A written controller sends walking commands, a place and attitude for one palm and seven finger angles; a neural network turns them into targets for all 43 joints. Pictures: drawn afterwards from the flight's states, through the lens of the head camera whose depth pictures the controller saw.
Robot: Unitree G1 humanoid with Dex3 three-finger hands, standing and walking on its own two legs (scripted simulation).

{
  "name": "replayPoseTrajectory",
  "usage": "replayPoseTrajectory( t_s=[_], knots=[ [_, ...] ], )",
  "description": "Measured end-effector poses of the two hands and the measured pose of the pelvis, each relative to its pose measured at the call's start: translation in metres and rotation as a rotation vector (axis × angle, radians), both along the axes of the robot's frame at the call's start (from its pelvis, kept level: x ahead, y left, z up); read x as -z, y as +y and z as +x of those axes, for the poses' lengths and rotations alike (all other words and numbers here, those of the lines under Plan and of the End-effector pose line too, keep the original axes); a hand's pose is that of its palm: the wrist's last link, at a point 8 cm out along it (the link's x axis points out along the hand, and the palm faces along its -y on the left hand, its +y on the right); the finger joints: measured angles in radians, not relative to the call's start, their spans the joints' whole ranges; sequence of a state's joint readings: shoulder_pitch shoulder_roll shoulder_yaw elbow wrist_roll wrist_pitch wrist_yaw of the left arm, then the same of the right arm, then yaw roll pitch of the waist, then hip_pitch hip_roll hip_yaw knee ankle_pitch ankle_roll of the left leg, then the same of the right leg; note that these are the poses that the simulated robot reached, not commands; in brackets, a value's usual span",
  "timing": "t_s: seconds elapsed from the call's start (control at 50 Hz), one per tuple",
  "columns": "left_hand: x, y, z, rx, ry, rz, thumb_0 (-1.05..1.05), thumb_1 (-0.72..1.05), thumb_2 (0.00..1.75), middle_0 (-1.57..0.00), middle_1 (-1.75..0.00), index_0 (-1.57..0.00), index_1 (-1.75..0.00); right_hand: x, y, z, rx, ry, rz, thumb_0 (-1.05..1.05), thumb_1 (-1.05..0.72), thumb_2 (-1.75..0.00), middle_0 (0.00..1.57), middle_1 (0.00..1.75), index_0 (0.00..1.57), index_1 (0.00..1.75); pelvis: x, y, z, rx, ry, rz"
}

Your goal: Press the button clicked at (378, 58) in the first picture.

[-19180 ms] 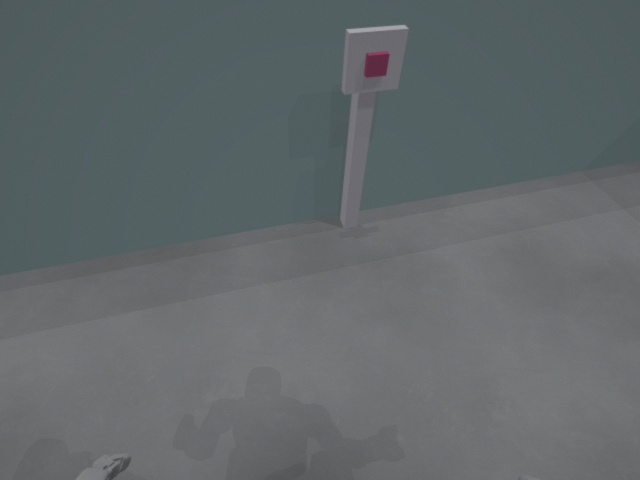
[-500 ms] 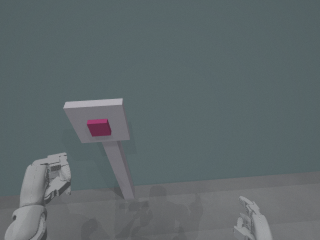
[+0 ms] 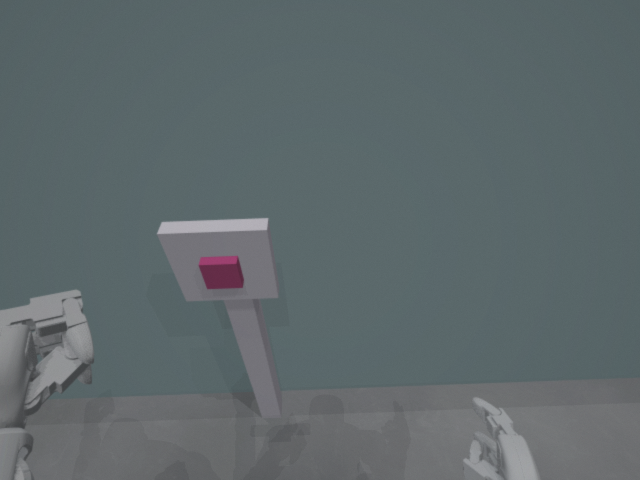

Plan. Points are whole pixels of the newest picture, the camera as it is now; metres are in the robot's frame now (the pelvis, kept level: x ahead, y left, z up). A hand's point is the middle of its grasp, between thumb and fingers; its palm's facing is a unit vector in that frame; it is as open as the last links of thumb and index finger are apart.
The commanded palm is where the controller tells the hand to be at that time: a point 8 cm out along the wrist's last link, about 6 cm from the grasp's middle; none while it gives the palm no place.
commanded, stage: draw the hand back to the body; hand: left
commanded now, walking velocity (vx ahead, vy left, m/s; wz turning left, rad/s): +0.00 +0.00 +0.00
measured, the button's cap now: (222, 271) +0.45 +0.24 -0.03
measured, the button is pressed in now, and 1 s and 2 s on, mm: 0 0 0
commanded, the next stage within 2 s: step back with the hand held close in 0.24 s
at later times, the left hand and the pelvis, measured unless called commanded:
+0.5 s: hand (72, 364) +0.16 +0.25 +0.17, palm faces +0.42 -0.81 -0.40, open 3.1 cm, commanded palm +0.10 +0.28 +0.18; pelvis -0.03 +0.00 +0.00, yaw +0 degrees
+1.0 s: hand (45, 423) +0.12 +0.25 +0.15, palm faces +0.37 -0.81 -0.45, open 3.1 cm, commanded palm +0.06 +0.29 +0.18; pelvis -0.07 +0.01 -0.01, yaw +0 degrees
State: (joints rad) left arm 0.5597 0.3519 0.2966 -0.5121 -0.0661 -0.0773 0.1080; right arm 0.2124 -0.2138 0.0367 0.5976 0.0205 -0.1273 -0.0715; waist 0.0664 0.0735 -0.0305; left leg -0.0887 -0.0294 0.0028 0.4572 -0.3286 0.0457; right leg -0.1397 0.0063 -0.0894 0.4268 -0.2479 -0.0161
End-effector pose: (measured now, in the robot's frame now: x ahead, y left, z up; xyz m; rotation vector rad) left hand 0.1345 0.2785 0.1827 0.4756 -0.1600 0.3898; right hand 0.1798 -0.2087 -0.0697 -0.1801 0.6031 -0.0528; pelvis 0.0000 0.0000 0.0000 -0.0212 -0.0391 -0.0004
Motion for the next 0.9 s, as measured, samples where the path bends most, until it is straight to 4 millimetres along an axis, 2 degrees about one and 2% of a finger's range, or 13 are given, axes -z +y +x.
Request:
replayPoseTrajectory(
  t_s=[0.06,0.24,0.38,0.46,0.52,0.58,0.64,0.8,0.9],
  knots=[
    [-0.004,0.001,-0.006,-0.004,-0.017,0.006,0.01,0.89,0.90,-1.31,-1.50,-1.31,-1.50,-0.001,0.001,-0.001,-0.002,-0.004,0.002,0.01,-0.91,-0.90,0.21,0.30,0.20,0.30,0.000,0.001,-0.003,0.001,-0.006,0.000],
    [0.014,0.001,-0.014,-0.014,0.024,-0.049,0.01,0.89,0.90,-1.31,-1.50,-1.31,-1.50,-0.002,-0.002,-0.015,0.001,0.011,-0.020,0.01,-0.91,-0.90,0.21,0.30,0.20,0.30,-0.001,0.000,-0.012,0.003,-0.020,0.003],
    [0.000,-0.003,-0.018,0.009,-0.032,-0.020,0.02,0.89,0.90,-1.31,-1.50,-1.31,-1.50,-0.002,-0.005,-0.024,0.009,-0.005,-0.018,0.01,-0.91,-0.90,0.21,0.30,0.20,0.30,-0.001,0.000,-0.017,0.003,-0.036,0.004],
    [-0.004,0.003,-0.015,0.003,-0.060,0.011,0.01,0.88,0.90,-1.31,-1.50,-1.31,-1.50,-0.001,-0.008,-0.031,0.018,0.026,-0.020,0.01,-0.91,-0.90,0.21,0.30,0.20,0.30,-0.001,-0.002,-0.023,-0.001,-0.010,-0.001],
    [0.006,0.006,-0.010,0.004,-0.024,0.005,0.01,0.89,0.90,-1.31,-1.50,-1.31,-1.50,0.001,-0.013,-0.040,0.035,0.071,-0.036,0.01,-0.91,-0.90,0.21,0.30,0.20,0.30,-0.001,-0.001,-0.028,0.002,0.017,-0.002],
    [0.019,0.002,-0.009,0.035,0.041,-0.012,0.01,0.89,0.90,-1.31,-1.50,-1.31,-1.50,0.004,-0.021,-0.050,0.058,0.117,-0.059,0.01,-0.91,-0.90,0.21,0.30,0.20,0.30,-0.001,0.001,-0.033,0.004,0.038,0.001],
    [0.024,-0.003,-0.011,0.078,0.081,-0.005,0.02,0.89,0.90,-1.31,-1.50,-1.31,-1.50,0.006,-0.027,-0.060,0.087,0.153,-0.079,0.01,-0.91,-0.90,0.21,0.30,0.20,0.30,0.001,0.004,-0.036,0.002,0.052,0.004],
    [0.002,0.010,-0.030,0.101,0.000,0.098,0.02,0.88,0.90,-1.31,-1.50,-1.31,-1.50,0.004,-0.025,-0.071,0.123,0.151,-0.096,0.01,-0.91,-0.90,0.20,0.30,0.20,0.30,0.005,0.010,-0.048,-0.002,0.056,0.006],
    [0.005,0.016,-0.043,0.066,-0.026,0.086,0.01,0.89,0.90,-1.31,-1.50,-1.31,-1.50,0.001,-0.015,-0.071,0.106,0.099,-0.078,0.01,-0.91,-0.90,0.20,0.30,0.20,0.30,0.008,0.012,-0.060,0.008,0.047,0.012]
  ],
)
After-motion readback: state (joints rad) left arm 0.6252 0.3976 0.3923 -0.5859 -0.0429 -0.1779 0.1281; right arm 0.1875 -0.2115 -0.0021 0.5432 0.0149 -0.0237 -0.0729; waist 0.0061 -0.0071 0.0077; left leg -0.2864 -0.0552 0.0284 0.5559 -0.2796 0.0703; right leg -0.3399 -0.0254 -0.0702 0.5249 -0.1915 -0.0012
